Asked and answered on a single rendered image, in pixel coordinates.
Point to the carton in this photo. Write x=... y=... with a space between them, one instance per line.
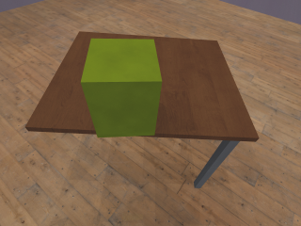
x=122 y=84

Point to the table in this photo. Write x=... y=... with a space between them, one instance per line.
x=199 y=98

